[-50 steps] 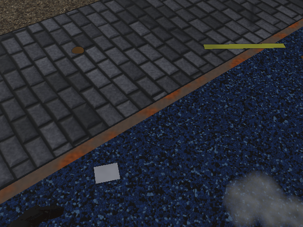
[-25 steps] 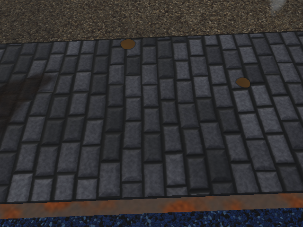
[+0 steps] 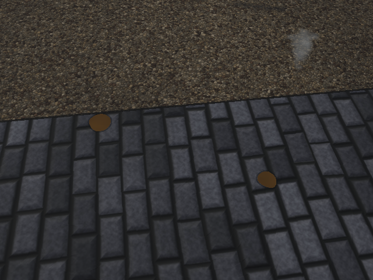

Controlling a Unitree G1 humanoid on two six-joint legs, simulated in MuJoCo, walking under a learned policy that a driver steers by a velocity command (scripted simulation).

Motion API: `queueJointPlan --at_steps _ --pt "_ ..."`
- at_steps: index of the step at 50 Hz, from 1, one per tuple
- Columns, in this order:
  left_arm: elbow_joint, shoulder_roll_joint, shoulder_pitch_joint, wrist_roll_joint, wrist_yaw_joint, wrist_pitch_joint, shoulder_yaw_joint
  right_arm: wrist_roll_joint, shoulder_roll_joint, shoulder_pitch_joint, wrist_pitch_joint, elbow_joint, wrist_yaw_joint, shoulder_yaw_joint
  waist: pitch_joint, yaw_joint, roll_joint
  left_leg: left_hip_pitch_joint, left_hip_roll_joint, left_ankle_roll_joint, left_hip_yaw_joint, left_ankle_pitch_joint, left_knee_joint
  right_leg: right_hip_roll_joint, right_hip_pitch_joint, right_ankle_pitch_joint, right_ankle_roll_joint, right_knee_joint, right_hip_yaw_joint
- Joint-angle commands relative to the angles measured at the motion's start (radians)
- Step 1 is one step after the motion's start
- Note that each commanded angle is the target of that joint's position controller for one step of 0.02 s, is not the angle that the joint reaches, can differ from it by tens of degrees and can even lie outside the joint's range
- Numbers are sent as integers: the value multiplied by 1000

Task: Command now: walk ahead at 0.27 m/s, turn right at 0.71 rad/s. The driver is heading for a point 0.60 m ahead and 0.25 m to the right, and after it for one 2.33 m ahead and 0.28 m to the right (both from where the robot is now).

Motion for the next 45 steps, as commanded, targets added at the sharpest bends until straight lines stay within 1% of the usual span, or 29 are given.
queueJointPlan --at_steps 1,3,6,8,10,13,14,15,16,17,18,19,20,22,23,24,28,33,34,35,36,37,38,39,40,41,42,43,45 --pt "-111 137 -60 -9 13 -3 43 -16 -127 83 3 -86 -5 -31 -90 -96 91 -101 56 -14 6 14 -205 -260 48 493 -176 -175 384" --pt "-96 165 -47 -12 27 15 55 -16 -87 32 10 -105 -22 -18 -130 -84 53 -50 16 -46 52 91 -431 -197 1 631 -143 -130 325" --pt "-81 188 -17 -34 59 63 72 6 -93 -42 26 -123 -35 -21 -256 -53 -24 14 -36 -62 36 296 -625 -152 53 561 -35 -48 331" --pt "-80 179 -2 -45 78 89 75 13 -93 -125 28 -147 -33 -23 -261 -21 -67 8 -55 -54 13 369 -732 -137 91 387 24 -22 377" --pt "-92 160 -5 -34 89 105 76 15 -103 -173 21 -158 -26 -30 -236 -8 -113 6 -55 -43 -22 385 -824 -141 131 241 45 1 445" --pt "-135 116 -70 -22 88 111 70 14 -131 -111 -2 -119 -18 -55 -221 -42 -147 89 5 -3 -64 441 -985 -149 175 100 58 115 526" --pt "-145 83 -69 -22 80 114 58 9 -125 -54 -7 -98 -18 -57 -265 -57 -77 245 87 44 -88 552 -1071 -103 125 -115 84 250 478" --pt "-136 12 22 -8 72 116 37 -5 -144 -53 4 -108 -28 -60 -321 -1 107 466 292 147 -263 790 -1011 -7 -49 -545 125 470 338" --pt "-157 63 143 -19 56 109 42 -27 -153 -21 24 -107 -31 -64 -376 53 274 563 502 322 -535 834 -1017 5 -210 -685 168 621 248" --pt "-127 158 149 -15 45 105 64 -5 -138 -48 36 -118 -34 -76 -344 31 243 514 515 365 -573 658 -1034 -90 -262 -602 217 756 191" --pt "-111 214 74 -26 45 114 84 -3 -88 -72 45 -133 -39 -66 -268 -7 130 439 415 315 -414 529 -1031 -123 -276 -506 242 807 179" --pt "-108 210 42 -28 52 129 88 -3 -83 -92 58 -136 -42 -63 -226 -7 73 362 348 266 -302 436 -1039 -143 -268 -436 255 838 162" --pt "-121 196 33 -25 57 138 84 -2 -96 -117 66 -136 -44 -66 -183 -2 76 281 315 254 -227 413 -1060 -162 -267 -392 260 854 133" --pt "-146 129 7 -21 55 137 63 -10 -106 -102 74 -113 -50 -71 -148 -11 110 208 261 256 -96 453 -1101 -187 -251 -333 260 821 59" --pt "-158 105 -5 -21 54 133 55 -13 -107 -83 77 -100 -52 -75 -162 -22 132 230 263 269 -63 474 -1110 -200 -258 -320 261 795 42" --pt "-170 96 -16 -22 51 129 50 -8 -118 -48 77 -87 -54 -82 -201 -38 153 272 282 275 -58 353 -1141 -225 -279 -302 258 769 31" --pt "-190 114 -57 -22 24 103 51 27 -186 6 49 -58 -42 -115 -225 -66 178 343 364 258 -98 -105 -1238 -294 -323 -284 213 671 12" --pt "-155 95 -40 -20 12 93 47 42 -223 -39 21 -44 -19 -139 -157 -35 167 225 368 201 66 -157 -1294 -300 -125 -273 144 441 -55" --pt "-173 88 -61 63 -45 123 39 -34 -200 13 36 -30 2 -126 -193 -40 130 195 362 157 169 -171 -1264 -239 -22 -349 114 356 -114" --pt "-174 85 -68 48 -69 132 42 -44 -209 5 46 -25 8 -133 -179 -40 193 173 355 133 211 -194 -1254 -223 28 -356 100 316 -157" --pt "-173 86 -68 31 -79 134 43 -40 -213 -2 55 -26 8 -133 -159 -35 207 156 367 117 233 -208 -1232 -215 63 -357 85 271 -177" --pt "-159 74 -36 24 -81 132 40 -33 -214 -21 64 -30 9 -132 -135 -6 177 116 369 98 267 -232 -1176 -202 130 -316 72 193 -205" --pt "-112 67 53 25 -72 126 41 -30 -193 -29 71 -31 8 -127 -117 38 77 43 333 82 326 -264 -1028 -168 238 -308 59 118 -214" --pt "-23 89 231 25 -49 114 53 -44 -131 -48 78 -38 10 -108 -92 108 -132 -91 243 61 411 -225 -674 -150 378 -391 29 50 -128" --pt "-25 126 302 18 -39 99 46 -63 0 -104 87 -66 17 -61 -3 135 -301 -449 163 48 371 -255 -232 -326 402 -600 -15 52 230" --pt "-106 229 215 19 -18 87 56 -60 25 -190 73 -176 19 -44 -15 106 -308 -682 76 21 194 -161 -126 -477 384 -711 -122 -213 720" --pt "-109 245 184 31 2 83 73 -64 -46 -250 47 -218 28 -53 7 98 -185 -747 150 15 110 -32 -123 -541 392 -778 -171 -327 801" --pt "-112 224 163 38 13 75 69 -58 -119 -226 27 -189 35 -69 -4 75 -107 -692 169 10 102 81 -177 -511 383 -724 -169 -304 711" --pt "-106 179 126 29 19 52 52 -60 -150 -101 29 -110 46 -74 -29 16 -85 -532 187 -10 130 194 -270 -402 325 -566 -127 -295 501"
Velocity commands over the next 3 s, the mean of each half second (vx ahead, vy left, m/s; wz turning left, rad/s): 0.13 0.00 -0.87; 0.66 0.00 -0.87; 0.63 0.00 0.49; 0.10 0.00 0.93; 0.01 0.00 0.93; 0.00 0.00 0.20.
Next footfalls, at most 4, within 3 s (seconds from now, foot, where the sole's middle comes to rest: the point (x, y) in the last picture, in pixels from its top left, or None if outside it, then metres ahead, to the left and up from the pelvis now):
0.30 left None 0.35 0.10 -0.76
0.80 right None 0.17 -0.09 -0.76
1.20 left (302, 249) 0.55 -0.38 -0.76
1.60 right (368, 211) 0.71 -0.66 -0.76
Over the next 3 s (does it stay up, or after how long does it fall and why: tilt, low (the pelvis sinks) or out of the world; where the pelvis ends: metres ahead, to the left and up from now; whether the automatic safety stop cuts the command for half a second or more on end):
stays up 0.64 -0.48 0.01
